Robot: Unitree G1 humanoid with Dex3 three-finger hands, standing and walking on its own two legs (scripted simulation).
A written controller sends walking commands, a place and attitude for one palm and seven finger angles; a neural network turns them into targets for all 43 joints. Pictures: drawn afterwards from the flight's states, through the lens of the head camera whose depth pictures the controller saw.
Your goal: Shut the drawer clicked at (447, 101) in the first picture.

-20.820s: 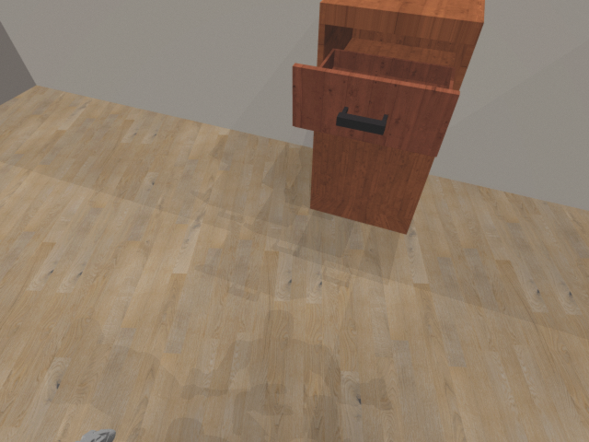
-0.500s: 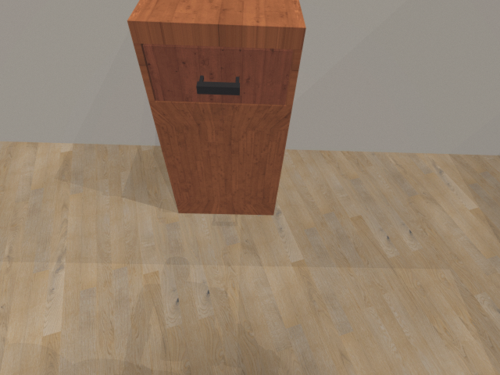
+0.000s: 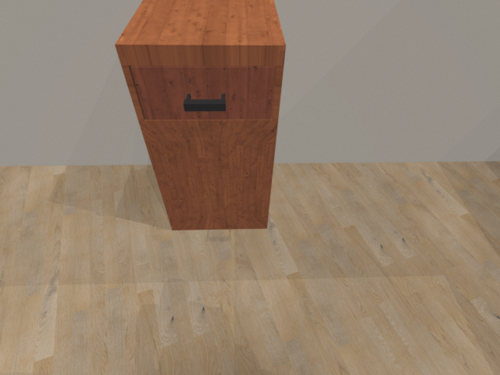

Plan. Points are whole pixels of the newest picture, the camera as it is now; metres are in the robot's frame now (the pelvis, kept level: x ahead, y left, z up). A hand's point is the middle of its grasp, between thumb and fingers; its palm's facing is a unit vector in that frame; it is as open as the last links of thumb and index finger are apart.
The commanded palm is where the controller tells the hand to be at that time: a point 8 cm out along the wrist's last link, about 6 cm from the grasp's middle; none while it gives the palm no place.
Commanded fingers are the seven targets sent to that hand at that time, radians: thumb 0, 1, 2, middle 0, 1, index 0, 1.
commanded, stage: let the arm hang, fingers relaxed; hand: left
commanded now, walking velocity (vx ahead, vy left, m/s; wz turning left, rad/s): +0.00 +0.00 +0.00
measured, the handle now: (205, 101) +0.85 +0.18 -0.03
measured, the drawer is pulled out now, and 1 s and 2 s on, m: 0.00 0.00 0.00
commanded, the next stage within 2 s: look to check the result in 0.08 s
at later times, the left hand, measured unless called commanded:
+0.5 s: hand out of the picture -0.01 +0.15 -0.18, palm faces +0.04 -0.98 -0.19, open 7.4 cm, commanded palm none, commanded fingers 0.00 0.90 0.90 -0.20 -0.30 -0.20 -0.30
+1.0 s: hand out of the picture +0.02 +0.16 -0.17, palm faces +0.03 -0.98 -0.21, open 7.4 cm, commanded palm none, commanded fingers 0.00 0.90 0.90 -0.20 -0.30 -0.20 -0.30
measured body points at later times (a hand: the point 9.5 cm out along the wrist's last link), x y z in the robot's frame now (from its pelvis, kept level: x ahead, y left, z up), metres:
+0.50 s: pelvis +0.01 -0.01 +0.00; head +0.02 -0.02 +0.45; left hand -0.01 +0.21 -0.16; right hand +0.00 -0.23 -0.16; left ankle +0.05 +0.11 -0.74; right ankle -0.02 -0.10 -0.74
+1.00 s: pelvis +0.02 -0.02 +0.00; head +0.03 -0.02 +0.45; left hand +0.02 +0.21 -0.16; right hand +0.02 -0.25 -0.16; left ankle +0.05 +0.11 -0.74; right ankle -0.02 -0.10 -0.74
